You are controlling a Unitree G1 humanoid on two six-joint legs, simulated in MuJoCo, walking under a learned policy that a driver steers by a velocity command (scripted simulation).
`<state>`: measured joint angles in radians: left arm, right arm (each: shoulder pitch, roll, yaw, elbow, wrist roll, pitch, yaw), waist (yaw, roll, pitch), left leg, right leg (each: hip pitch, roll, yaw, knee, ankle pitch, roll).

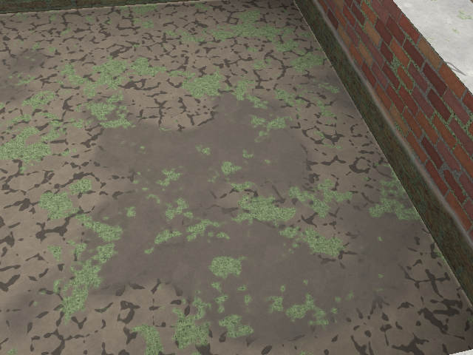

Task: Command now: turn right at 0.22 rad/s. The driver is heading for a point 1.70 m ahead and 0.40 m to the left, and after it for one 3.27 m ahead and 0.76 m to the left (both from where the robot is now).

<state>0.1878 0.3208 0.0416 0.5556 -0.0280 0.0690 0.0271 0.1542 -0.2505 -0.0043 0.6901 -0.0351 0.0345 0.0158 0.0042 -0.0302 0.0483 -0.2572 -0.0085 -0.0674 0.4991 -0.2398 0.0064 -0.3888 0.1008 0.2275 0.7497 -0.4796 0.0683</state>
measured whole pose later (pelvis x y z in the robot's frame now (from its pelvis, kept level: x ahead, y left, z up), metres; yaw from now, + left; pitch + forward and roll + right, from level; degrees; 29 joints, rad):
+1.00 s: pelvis +0.08 -0.04 -0.02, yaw +0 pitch +0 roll +1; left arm 0.20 0.24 0.01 0.68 -0.01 0.04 0.04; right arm 0.27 -0.21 -0.01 0.66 0.00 0.05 -0.03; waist -0.04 -0.02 0.00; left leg -0.24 0.01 -0.03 0.69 -0.44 -0.01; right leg -0.34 0.03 0.06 0.97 -0.48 0.02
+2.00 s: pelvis +0.04 -0.08 +0.00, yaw +29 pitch +1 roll +1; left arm 0.25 0.21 -0.01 0.62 0.02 0.06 0.04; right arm 0.19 -0.30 -0.06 0.64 0.04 0.12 -0.05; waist 0.01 0.04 0.03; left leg -0.49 -0.05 -0.16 1.09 -0.42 -0.11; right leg -0.30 -0.01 -0.08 0.49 -0.21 -0.06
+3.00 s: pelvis +0.07 -0.01 -0.02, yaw +15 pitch +1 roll +1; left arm 0.19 0.21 0.00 0.58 0.02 0.07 0.01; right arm 0.10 -0.26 -0.01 0.60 -0.04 0.05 -0.04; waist 0.03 0.04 0.04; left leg -0.50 -0.03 -0.02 0.97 -0.43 -0.09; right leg -0.39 0.10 0.07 0.67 -0.29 -0.07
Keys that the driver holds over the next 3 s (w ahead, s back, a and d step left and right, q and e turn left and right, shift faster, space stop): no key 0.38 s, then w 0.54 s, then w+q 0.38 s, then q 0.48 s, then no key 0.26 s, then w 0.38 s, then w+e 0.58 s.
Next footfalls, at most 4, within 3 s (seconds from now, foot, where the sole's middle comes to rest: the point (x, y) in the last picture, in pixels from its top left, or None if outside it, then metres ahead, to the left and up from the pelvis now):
0.16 right None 0.03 -0.17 -0.78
1.06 right None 0.12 -0.15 -0.78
1.34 left None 0.11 0.05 -0.78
1.68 right None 0.15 -0.13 -0.78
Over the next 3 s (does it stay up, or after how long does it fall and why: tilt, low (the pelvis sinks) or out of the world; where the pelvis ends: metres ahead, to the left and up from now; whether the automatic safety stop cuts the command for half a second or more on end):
stays up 0.07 -0.01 -0.02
